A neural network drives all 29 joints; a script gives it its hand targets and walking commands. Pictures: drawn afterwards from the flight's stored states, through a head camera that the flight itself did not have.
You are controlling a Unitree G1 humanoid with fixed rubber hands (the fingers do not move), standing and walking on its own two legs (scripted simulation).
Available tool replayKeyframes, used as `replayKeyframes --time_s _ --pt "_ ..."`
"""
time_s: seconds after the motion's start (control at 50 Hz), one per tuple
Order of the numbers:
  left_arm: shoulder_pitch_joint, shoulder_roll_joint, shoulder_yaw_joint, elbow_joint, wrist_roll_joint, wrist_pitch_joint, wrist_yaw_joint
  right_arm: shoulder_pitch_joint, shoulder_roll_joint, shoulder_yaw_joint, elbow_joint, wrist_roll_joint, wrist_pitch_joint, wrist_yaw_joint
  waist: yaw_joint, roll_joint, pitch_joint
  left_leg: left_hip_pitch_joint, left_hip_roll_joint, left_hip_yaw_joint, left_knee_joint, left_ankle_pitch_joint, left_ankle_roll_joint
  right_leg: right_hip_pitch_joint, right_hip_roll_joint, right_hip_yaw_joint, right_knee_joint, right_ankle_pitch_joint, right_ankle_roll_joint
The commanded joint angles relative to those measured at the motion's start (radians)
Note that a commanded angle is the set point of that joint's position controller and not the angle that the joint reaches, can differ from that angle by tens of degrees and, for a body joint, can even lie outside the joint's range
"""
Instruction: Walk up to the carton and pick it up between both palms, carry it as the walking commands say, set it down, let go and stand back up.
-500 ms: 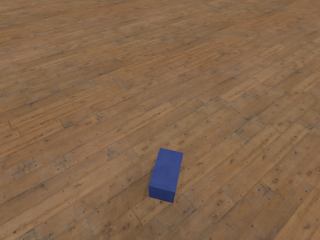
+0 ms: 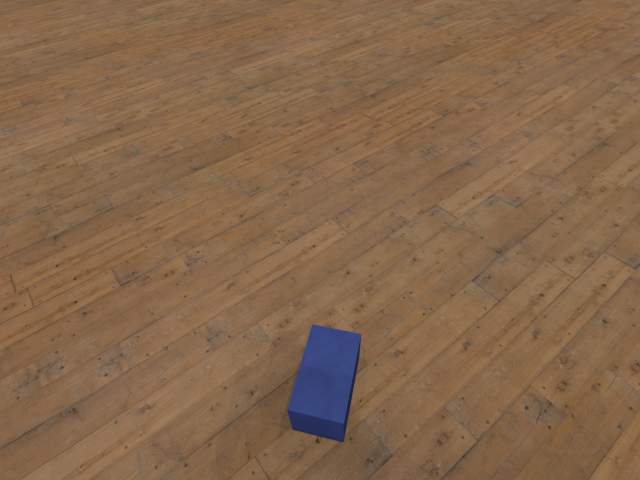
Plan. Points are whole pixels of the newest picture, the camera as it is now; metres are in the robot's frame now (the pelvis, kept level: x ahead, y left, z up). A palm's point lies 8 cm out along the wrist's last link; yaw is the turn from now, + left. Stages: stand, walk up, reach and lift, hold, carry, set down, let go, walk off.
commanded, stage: walk up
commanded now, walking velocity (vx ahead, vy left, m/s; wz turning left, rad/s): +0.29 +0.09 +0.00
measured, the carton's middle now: (327, 381) +0.55 +0.02 -0.69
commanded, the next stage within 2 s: none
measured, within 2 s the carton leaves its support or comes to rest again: neither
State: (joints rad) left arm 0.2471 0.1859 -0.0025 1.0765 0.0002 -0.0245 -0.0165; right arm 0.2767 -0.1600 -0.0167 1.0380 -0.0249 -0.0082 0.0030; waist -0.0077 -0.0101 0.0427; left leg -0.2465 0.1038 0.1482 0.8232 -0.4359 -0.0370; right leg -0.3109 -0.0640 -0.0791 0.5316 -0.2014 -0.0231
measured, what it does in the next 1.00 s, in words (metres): steps on the spot: left foot, then right foot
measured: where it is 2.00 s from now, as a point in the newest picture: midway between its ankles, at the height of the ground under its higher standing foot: outside the picture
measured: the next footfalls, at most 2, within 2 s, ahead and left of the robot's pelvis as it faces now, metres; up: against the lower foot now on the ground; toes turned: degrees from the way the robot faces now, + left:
left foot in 0.26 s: +0.08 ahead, +0.15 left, +0.00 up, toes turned +11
right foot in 0.54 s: +0.04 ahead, -0.10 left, +0.00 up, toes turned -5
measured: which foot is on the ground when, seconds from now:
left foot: up 0.00-0.24, down 0.26-0.54, up 0.56-0.82, down 0.84-1.00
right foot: down 0.00-0.30, up 0.32-0.52, down 0.54-1.00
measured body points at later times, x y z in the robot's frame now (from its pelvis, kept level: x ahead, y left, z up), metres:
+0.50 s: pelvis +0.00 +0.00 -0.01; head -0.01 +0.01 +0.44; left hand +0.02 +0.23 -0.17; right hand +0.02 -0.23 -0.16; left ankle +0.04 +0.14 -0.74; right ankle +0.00 -0.09 -0.72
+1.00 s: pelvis -0.01 +0.00 +0.00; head +0.00 +0.01 +0.45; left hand +0.00 +0.22 -0.16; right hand +0.00 -0.23 -0.15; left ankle +0.00 +0.13 -0.74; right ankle +0.00 -0.09 -0.74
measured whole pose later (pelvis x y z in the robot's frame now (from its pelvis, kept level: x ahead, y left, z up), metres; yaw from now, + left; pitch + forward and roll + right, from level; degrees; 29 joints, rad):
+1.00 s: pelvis -0.01 +0.00 +0.00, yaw +2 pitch -1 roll +0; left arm 0.24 0.16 0.00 1.09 0.00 0.01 0.02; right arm 0.27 -0.16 -0.02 1.05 -0.01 0.04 -0.02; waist -0.01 -0.01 0.04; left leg -0.22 0.09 0.14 0.45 -0.21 -0.02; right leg -0.21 -0.01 -0.12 0.43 -0.21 -0.05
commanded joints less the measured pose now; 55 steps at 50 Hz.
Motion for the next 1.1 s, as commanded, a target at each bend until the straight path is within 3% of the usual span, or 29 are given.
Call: replayKeyframes --time_s 0.0,0.02,0.04,0.06,0.08,0.12,0.18,0.22,0.24,0.26,0.3,0.32,0.38,0.44,0.48,0.5,0.52,0.54,0.58,0.62,0.7,0.74,0.78,0.82,0.86,0.92,1.04,1.06,1.08 --pt "0.005 0.169 0.067 -0.041 0.028 -0.021 0.03 0.034 -0.093 -0.035 -0.022 -0.006 0.019 0.001 0.011 -0.096 0.104 -0.258 0.006 -0.103 0.175 0.077 0.017 0.031 -0.271 0.352 -0.443 -0.381 -0.068" --pt "0.0 0.155 0.062 -0.046 0.024 -0.027 0.032 0.035 -0.09 -0.035 -0.016 -0.011 0.023 -0.004 0.009 -0.074 0.11 -0.247 0.0 -0.092 0.159 0.109 0.008 0.043 -0.247 0.288 -0.396 -0.159 -0.058" --pt "-0.028 0.104 0.038 -0.065 0.011 -0.032 0.035 0.06 -0.066 -0.03 -0.004 0.001 0.037 -0.017 -0.015 -0.057 0.095 -0.151 0.0 -0.126 0.065 0.088 0.009 0.05 -0.224 0.22 -0.295 0.34 -0.05" --pt "0.003 0.09 0.031 -0.032 -0.007 -0.03 0.038 0.046 -0.06 -0.029 -0.02 0.015 0.025 -0.02 -0.001 -0.153 0.013 -0.093 -0.011 -0.106 -0.029 0.043 0.004 0.146 -0.167 0.118 -0.211 0.717 -0.066" --pt "0.048 0.102 0.035 -0.019 -0.006 -0.033 0.04 0.036 -0.054 -0.026 -0.021 0.027 0.023 -0.025 0.021 -0.196 -0.074 -0.078 -0.047 -0.078 -0.099 -0.002 -0.006 0.248 -0.173 0.105 -0.18 0.901 -0.083" --pt "0.099 0.113 0.048 -0.001 0.005 -0.026 0.047 0.017 -0.048 -0.025 -0.024 0.031 0.025 -0.033 0.047 -0.171 -0.177 -0.039 -0.063 -0.067 -0.191 -0.047 -0.009 0.344 -0.198 0.139 -0.164 0.932 -0.108" --pt "0.045 0.121 0.058 -0.005 0.004 0.002 0.052 0.052 -0.04 -0.019 -0.023 0.026 0.028 -0.043 0.004 -0.148 -0.157 0.048 -0.06 -0.04 -0.352 0.119 -0.009 0.238 -0.174 0.147 -0.171 0.632 -0.094" --pt "0.008 0.095 0.051 -0.028 0.006 0.011 0.045 0.107 -0.067 -0.019 0.006 0.012 0.017 -0.047 -0.034 -0.037 -0.148 0.18 -0.015 -0.027 -0.463 0.313 0.005 0.106 -0.133 0.109 -0.156 0.368 -0.061" --pt "0.001 0.084 0.044 -0.04 0.007 0.015 0.042 0.116 -0.117 -0.027 0.011 0.005 0.013 -0.05 -0.035 0.033 -0.151 0.196 0.061 -0.063 -0.455 0.368 0.019 0.04 -0.094 0.072 -0.101 0.234 -0.03" --pt "-0.005 0.101 0.047 -0.078 0.006 0.025 0.039 0.062 -0.191 -0.048 -0.018 0.018 0.02 -0.055 -0.016 0.139 -0.067 0.118 0.148 -0.11 -0.402 0.57 0.053 -0.032 -0.052 0.035 0.02 0.255 0.009" --pt "0.05 0.077 0.049 -0.073 0.007 0.057 0.041 0.01 -0.195 -0.045 -0.036 0.014 0.034 -0.054 0.025 0.292 -0.005 -0.038 0.24 -0.159 -0.443 0.578 0.128 -0.006 0.006 -0.007 0.143 -0.163 0.035" --pt "0.048 0.078 0.058 -0.077 0.015 0.073 0.04 0.005 -0.192 -0.044 -0.052 0.003 0.039 -0.058 0.02 0.263 0.017 -0.077 0.286 -0.21 -0.514 0.372 0.151 -0.047 0.018 0.004 0.246 -0.265 0.042" --pt "0.055 0.067 0.061 -0.068 0.016 0.093 0.03 -0.09 -0.19 -0.054 -0.081 -0.001 0.048 -0.059 0.038 0.236 0.055 -0.155 0.299 -0.215 -0.577 0.189 0.17 -0.094 0.004 0.05 0.481 -0.31 0.04" --pt "0.079 0.036 0.048 -0.04 0.013 0.083 0.02 -0.134 -0.181 -0.073 -0.088 -0.007 0.044 -0.052 0.056 0.242 0.018 -0.162 0.229 -0.16 -0.616 -0.14 0.136 0.052 0.019 0.008 0.258 -0.241 0.033" --pt "0.115 0.028 0.035 -0.026 0.013 0.068 0.021 -0.119 -0.162 -0.069 -0.072 -0.003 0.057 -0.046 0.065 0.223 0.066 -0.169 0.168 -0.104 -0.496 -0.11 0.112 0.121 0.023 -0.007 -0.011 -0.14 0.029" --pt "0.122 0.042 0.035 -0.017 0.012 0.057 0.024 -0.072 -0.121 -0.056 -0.062 0.001 0.065 -0.043 0.061 0.133 0.096 -0.176 0.11 -0.076 -0.405 -0.073 0.084 0.121 -0.009 0.059 -0.134 -0.147 0.017" --pt "0.121 0.095 0.044 -0.023 0.014 0.047 0.031 -0.016 -0.064 -0.042 -0.067 0.008 0.068 -0.036 0.047 -0.072 0.123 -0.181 -0.005 -0.007 -0.241 -0.03 0.042 0.067 -0.151 0.281 -0.34 -0.258 -0.022" --pt "0.084 0.158 0.054 -0.034 0.019 0.04 0.038 -0.031 -0.045 -0.026 -0.067 0.002 0.076 -0.039 0.048 -0.21 0.15 -0.174 -0.057 -0.027 -0.083 -0.048 0.018 -0.058 -0.286 0.468 -0.52 -0.434 -0.077" --pt "0.001 0.16 0.05 -0.054 0.019 0.035 0.043 -0.018 -0.079 -0.032 -0.05 -0.008 0.08 -0.031 0.009 -0.148 0.198 -0.126 -0.052 -0.087 0.086 -0.013 0.016 -0.163 -0.274 0.439 -0.502 -0.461 -0.101" --pt "-0.051 0.117 0.041 -0.062 0.011 0.034 0.049 0.011 -0.081 -0.032 -0.03 -0.005 0.071 -0.029 -0.014 -0.107 0.177 -0.08 -0.052 -0.067 0.102 0.02 0.016 -0.145 -0.218 0.31 -0.452 -0.339 -0.1" --pt "0.061 0.085 0.049 -0.009 0.012 0.005 0.055 -0.007 -0.048 -0.026 -0.02 0.016 0.044 -0.036 0.033 -0.086 0.001 -0.081 -0.058 -0.083 -0.212 -0.01 0.018 0.223 -0.16 0.229 -0.28 0.289 -0.095" --pt "0.116 0.091 0.051 0.013 0.012 -0.002 0.055 0.007 -0.043 -0.021 -0.011 0.031 0.032 -0.043 0.049 -0.1 -0.113 -0.003 -0.077 -0.078 -0.351 0.017 0.013 0.324 -0.159 0.232 -0.229 0.48 -0.096" --pt "0.066 0.083 0.045 0.001 0.004 -0.001 0.05 0.104 -0.051 -0.017 0.014 0.027 0.017 -0.048 -0.002 -0.055 -0.158 0.153 -0.05 -0.054 -0.465 0.213 0.014 0.247 -0.137 0.175 -0.195 0.406 -0.079" --pt "0.02 0.04 0.03 -0.023 0.003 0.0 0.043 0.147 -0.079 -0.017 0.02 0.013 0.007 -0.051 -0.027 0.038 -0.155 0.238 0.033 -0.089 -0.48 0.304 0.031 0.112 -0.089 0.133 -0.184 0.166 -0.049" --pt "0.018 0.033 0.029 -0.027 0.01 0.008 0.032 0.088 -0.113 -0.021 0.008 0.005 0.011 -0.045 -0.003 0.137 -0.058 0.144 0.079 -0.117 -0.527 0.127 0.045 0.034 -0.032 0.104 -0.213 -0.081 -0.019" --pt "0.026 0.05 0.033 -0.019 0.021 0.017 0.027 0.057 -0.11 -0.022 0.005 0.007 0.016 -0.046 0.008 0.11 0.017 0.083 0.069 -0.112 -0.553 0.036 0.048 0.001 -0.022 0.111 -0.224 -0.135 -0.002" --pt "0.02 0.067 0.035 -0.014 0.022 -0.005 0.023 0.075 -0.107 -0.016 0.013 0.006 0.0 -0.045 0.003 0.064 -0.036 0.14 0.041 -0.072 -0.476 0.151 0.04 0.024 -0.059 0.155 -0.258 -0.105 -0.012" --pt "0.07 0.118 0.062 -0.028 0.047 0.006 0.037 0.023 -0.143 -0.037 0.011 -0.003 0.002 -0.035 0.01 0.113 -0.015 0.07 0.059 -0.052 -0.367 0.001 0.053 -0.001 -0.077 0.173 -0.202 -0.254 -0.036" --pt "0.211 0.186 0.088 0.008 0.046 0.024 0.043 -0.011 -0.184 -0.085 -0.026 -0.021 0.027 -0.009 0.063 0.102 -0.03 -0.092 -0.004 -0.002 -0.249 -0.224 0.031 0.082 -0.184 0.391 -0.28 -0.565 -0.075"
